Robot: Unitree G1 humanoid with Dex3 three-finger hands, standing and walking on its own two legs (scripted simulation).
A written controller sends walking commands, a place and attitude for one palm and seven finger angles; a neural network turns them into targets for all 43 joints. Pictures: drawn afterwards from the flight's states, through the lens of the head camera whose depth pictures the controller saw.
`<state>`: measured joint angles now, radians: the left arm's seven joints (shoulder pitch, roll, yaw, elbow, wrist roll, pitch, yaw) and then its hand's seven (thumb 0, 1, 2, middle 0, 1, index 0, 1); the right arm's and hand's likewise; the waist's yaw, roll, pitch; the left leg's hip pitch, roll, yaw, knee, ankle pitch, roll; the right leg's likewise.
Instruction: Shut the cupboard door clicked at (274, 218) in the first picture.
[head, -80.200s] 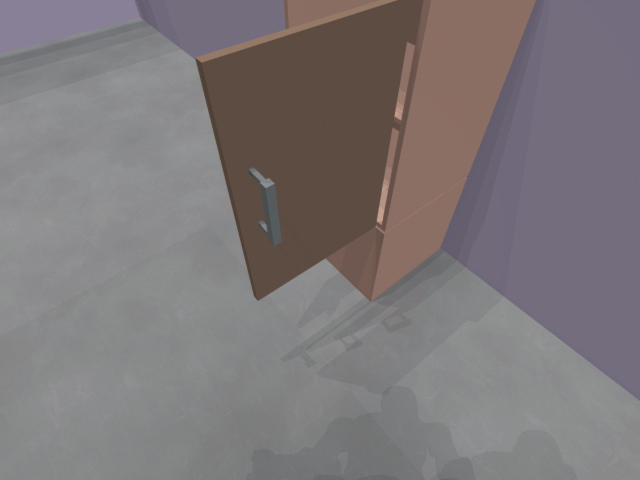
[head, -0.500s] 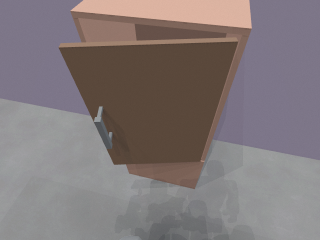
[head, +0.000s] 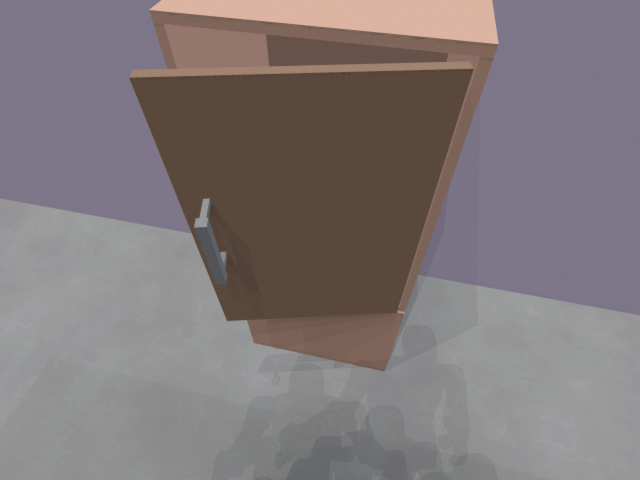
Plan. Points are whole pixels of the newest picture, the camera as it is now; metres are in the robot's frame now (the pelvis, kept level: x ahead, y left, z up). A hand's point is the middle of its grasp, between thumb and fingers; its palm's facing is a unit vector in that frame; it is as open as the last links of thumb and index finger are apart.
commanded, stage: come to a stop and stand still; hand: left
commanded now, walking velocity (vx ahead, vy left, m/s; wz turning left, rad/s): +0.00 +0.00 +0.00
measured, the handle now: (213, 243) +0.46 +0.20 -0.02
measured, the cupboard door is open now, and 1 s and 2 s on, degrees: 16 16 16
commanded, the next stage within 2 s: look again from close up in 0.42 s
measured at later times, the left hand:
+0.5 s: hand out of the picture +0.00 +0.15 -0.17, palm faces +0.05 -0.98 -0.17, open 7.3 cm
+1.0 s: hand out of the picture +0.02 +0.21 -0.17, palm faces -0.01 -0.97 -0.24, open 7.4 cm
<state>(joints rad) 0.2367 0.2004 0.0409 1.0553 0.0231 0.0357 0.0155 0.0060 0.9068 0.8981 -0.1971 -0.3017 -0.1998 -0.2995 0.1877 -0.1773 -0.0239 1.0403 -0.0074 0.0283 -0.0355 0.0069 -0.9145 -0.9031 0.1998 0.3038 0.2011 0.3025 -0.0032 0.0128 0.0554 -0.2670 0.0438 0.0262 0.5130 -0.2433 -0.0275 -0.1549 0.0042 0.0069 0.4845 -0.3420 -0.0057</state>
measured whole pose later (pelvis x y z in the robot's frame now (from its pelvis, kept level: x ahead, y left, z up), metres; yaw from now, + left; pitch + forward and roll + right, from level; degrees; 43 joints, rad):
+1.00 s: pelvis +0.01 +0.03 +0.00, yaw -1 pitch +0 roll +0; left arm 0.29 0.18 -0.01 1.07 0.02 0.00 0.04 0.00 0.91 0.90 -0.20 -0.30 -0.20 -0.30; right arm 0.27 -0.17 0.01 1.06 -0.01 -0.02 -0.03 0.01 -0.94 -0.90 0.20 0.30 0.20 0.30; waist 0.00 0.00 0.03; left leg -0.24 -0.01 0.06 0.51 -0.27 0.03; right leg -0.16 -0.04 0.04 0.51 -0.35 0.03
